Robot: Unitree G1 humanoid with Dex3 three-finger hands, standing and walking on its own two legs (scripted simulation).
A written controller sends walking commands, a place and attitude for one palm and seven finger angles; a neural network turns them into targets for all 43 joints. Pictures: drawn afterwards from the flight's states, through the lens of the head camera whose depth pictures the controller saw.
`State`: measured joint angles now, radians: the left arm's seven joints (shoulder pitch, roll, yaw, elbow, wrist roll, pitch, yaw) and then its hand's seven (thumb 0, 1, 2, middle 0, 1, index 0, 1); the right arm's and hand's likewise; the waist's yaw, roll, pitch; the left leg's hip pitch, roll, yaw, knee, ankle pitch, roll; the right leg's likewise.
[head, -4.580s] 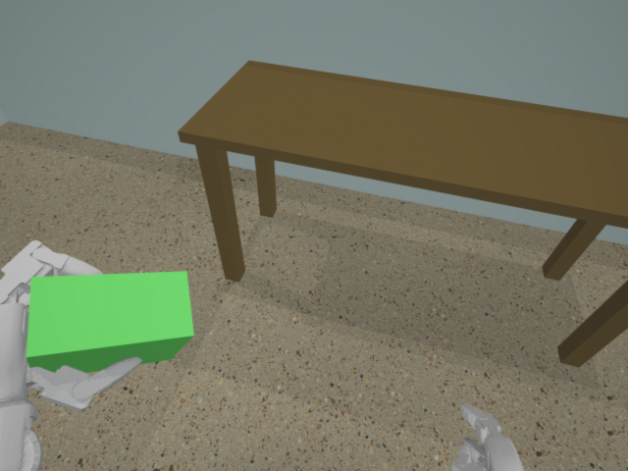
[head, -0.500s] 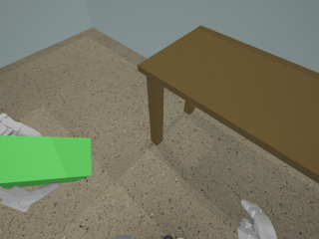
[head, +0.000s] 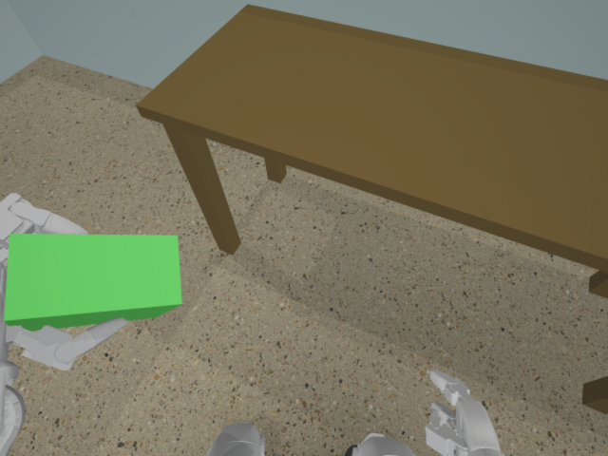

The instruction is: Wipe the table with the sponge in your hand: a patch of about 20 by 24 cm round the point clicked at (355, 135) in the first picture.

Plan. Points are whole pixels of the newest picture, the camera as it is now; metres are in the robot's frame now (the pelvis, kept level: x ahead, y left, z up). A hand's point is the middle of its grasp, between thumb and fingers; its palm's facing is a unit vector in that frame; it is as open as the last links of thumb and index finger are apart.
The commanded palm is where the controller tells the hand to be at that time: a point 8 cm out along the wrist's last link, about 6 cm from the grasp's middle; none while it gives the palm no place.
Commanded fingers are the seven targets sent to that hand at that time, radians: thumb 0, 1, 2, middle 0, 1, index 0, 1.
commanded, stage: turn to face it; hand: left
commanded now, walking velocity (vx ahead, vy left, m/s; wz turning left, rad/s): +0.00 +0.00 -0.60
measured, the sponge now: (122, 282) +0.25 +0.20 +0.14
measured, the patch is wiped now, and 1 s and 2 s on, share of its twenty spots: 0.00 0.00 0.00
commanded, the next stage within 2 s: take the last steps up to it in 1.24 s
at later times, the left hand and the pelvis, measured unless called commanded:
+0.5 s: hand (163, 287) +0.24 +0.14 +0.18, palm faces +0.12 -0.90 -0.42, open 10.8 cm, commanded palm +0.20 +0.19 +0.19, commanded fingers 0.00 0.10 1.30 -1.20 -1.60 -1.20 -1.60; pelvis -0.04 -0.02 +0.01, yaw -19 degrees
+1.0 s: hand (292, 315) +0.22 +0.03 +0.18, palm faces -0.17 -0.88 -0.45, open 10.8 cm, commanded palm +0.19 +0.09 +0.19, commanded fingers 0.00 0.10 1.30 -1.20 -1.60 -1.20 -1.60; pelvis -0.10 -0.05 +0.01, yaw -35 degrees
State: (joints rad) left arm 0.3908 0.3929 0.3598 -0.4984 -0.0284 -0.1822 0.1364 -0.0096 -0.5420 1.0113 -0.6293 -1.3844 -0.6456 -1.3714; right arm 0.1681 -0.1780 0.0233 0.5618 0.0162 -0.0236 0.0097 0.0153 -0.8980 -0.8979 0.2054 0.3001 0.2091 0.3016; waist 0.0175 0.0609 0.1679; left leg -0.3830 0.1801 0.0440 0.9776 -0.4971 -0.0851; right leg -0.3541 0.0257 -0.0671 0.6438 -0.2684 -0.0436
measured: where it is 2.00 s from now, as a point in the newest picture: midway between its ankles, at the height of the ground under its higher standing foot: outside the picture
